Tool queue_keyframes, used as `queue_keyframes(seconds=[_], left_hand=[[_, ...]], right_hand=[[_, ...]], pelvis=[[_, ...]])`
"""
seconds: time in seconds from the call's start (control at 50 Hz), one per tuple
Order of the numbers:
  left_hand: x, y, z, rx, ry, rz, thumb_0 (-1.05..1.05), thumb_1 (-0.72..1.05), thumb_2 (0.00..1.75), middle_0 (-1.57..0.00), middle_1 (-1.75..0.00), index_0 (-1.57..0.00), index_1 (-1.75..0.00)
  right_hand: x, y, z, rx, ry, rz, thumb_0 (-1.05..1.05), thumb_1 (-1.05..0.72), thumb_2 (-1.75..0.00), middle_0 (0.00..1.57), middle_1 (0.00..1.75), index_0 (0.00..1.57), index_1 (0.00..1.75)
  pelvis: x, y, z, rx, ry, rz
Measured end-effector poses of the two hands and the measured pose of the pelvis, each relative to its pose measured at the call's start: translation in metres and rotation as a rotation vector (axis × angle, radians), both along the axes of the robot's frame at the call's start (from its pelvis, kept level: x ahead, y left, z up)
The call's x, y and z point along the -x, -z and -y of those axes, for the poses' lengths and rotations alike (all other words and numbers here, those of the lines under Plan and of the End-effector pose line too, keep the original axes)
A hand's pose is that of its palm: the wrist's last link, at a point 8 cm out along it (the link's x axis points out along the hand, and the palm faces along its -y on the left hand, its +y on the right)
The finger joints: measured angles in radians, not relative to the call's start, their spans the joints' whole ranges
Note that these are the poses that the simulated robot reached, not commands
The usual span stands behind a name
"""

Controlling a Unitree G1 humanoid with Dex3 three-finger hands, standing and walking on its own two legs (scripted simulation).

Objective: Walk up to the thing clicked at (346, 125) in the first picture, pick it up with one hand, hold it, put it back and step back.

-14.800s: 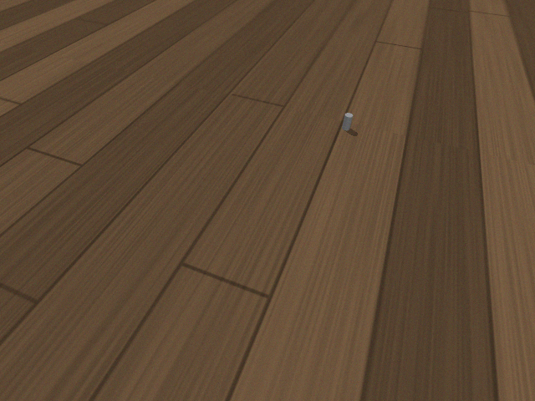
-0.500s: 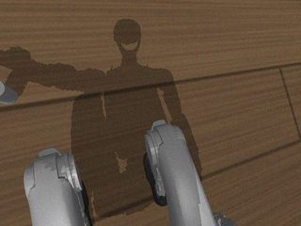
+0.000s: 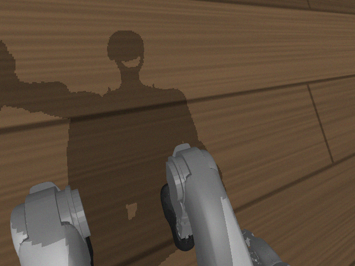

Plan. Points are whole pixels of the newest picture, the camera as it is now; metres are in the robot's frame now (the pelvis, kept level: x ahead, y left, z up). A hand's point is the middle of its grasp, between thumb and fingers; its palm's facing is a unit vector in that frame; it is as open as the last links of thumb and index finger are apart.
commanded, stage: rest palm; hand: left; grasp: from above
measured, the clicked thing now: out of the picture +0.48 +0.32 -0.26
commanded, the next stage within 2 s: close in 1.12 s
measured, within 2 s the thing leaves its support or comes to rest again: neither
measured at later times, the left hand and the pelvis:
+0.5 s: hand out of the picture +0.42 +0.32 -0.18, palm faces -0.51 -0.15 -0.85, open 13.7 cm; pelvis -0.01 -0.01 +0.02, yaw +2 degrees
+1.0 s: hand out of the picture +0.47 +0.32 -0.23, palm faces -0.46 -0.15 -0.87, open 13.7 cm; pelvis +0.01 +0.00 +0.00, yaw -1 degrees
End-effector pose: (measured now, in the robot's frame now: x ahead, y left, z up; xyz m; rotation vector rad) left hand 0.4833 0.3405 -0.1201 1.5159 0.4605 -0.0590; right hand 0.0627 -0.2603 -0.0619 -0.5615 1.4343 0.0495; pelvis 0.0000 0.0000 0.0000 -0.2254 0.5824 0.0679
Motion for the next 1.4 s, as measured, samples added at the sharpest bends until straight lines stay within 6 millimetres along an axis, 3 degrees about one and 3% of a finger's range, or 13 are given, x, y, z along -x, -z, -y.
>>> queue_keyframes(seconds=[0.08,0.16,0.26,0.36,0.46,0.62,0.78,0.92,1.04,1.22,1.4], left_hand=[[-0.006,-0.026,-0.007,-0.026,-0.040,0.008,0.00,-0.47,0.96,-0.08,-1.06,-0.11,-1.02],[0.001,-0.049,-0.014,-0.034,-0.065,-0.091,0.00,-0.46,0.93,-0.08,-1.07,-0.11,-1.03],[0.018,-0.058,-0.012,0.004,-0.045,-0.235,0.00,-0.44,0.89,-0.07,-1.11,-0.12,-1.05],[0.036,-0.038,-0.001,0.097,0.023,-0.290,0.00,-0.43,0.87,-0.07,-1.14,-0.13,-1.07],[0.046,-0.007,0.011,0.155,0.126,-0.235,0.00,-0.44,0.88,-0.08,-1.14,-0.13,-1.08],[0.047,0.021,0.014,0.095,0.151,-0.100,0.00,-0.44,0.90,-0.08,-1.09,-0.12,-1.04],[0.022,0.030,0.016,0.010,0.057,-0.095,0.00,-0.43,0.92,-0.08,-1.07,-0.11,-1.03],[-0.001,0.042,0.023,0.051,-0.026,-0.118,0.00,-0.42,0.90,-0.07,-1.08,-0.11,-1.03],[0.011,0.055,0.016,0.070,-0.046,-0.180,0.00,-0.43,0.90,-0.07,-1.08,-0.11,-1.03],[0.023,0.055,-0.002,0.076,-0.030,-0.182,0.00,-0.42,0.95,-0.11,-1.05,-0.14,-1.02],[0.024,0.051,0.012,0.107,0.067,-0.153,0.00,-0.28,0.92,-0.19,-1.07,-0.22,-1.02]], right_hand=[[0.004,0.003,-0.007,-0.055,0.058,-0.009,0.00,-0.91,-0.89,0.21,0.30,0.20,0.30],[0.003,0.001,-0.010,-0.093,0.094,-0.022,0.00,-0.91,-0.90,0.21,0.30,0.20,0.30],[0.001,-0.007,-0.004,-0.089,0.080,-0.035,0.00,-0.91,-0.90,0.21,0.30,0.20,0.30],[0.000,-0.017,0.013,-0.022,0.029,-0.043,0.00,-0.92,-0.90,0.21,0.30,0.20,0.30],[0.003,-0.024,0.029,0.066,-0.022,-0.065,0.00,-0.92,-0.90,0.21,0.30,0.20,0.30],[0.007,-0.019,0.031,0.127,-0.044,-0.052,0.00,-0.91,-0.90,0.20,0.30,0.20,0.30],[0.016,-0.001,0.012,0.042,-0.030,-0.042,0.00,-0.90,-0.89,0.21,0.30,0.20,0.30],[0.029,0.004,-0.006,-0.040,-0.003,-0.064,0.00,-0.90,-0.89,0.21,0.30,0.20,0.30],[0.033,0.001,-0.009,-0.065,0.005,-0.113,0.00,-0.90,-0.89,0.21,0.30,0.20,0.30],[0.022,-0.006,0.011,-0.011,-0.051,-0.127,0.00,-0.91,-0.90,0.21,0.30,0.20,0.30],[0.012,-0.013,0.014,0.024,-0.093,-0.096,0.00,-0.91,-0.90,0.20,0.30,0.20,0.30]], pelvis=[[-0.004,-0.008,0.000,-0.006,-0.002,-0.027],[-0.005,-0.021,0.000,-0.018,-0.012,-0.042],[0.000,-0.036,0.002,-0.028,-0.024,-0.033],[0.007,-0.036,0.006,-0.029,-0.026,-0.004],[0.012,-0.023,0.010,-0.026,-0.020,0.037],[0.012,-0.004,0.009,-0.018,-0.010,0.056],[0.006,0.005,0.003,-0.006,0.005,0.035],[-0.002,0.007,0.002,0.005,0.016,0.023],[-0.007,0.003,0.004,0.004,0.016,0.013],[-0.004,0.004,0.006,0.008,0.013,0.041],[0.000,0.004,0.005,0.017,0.016,0.066]])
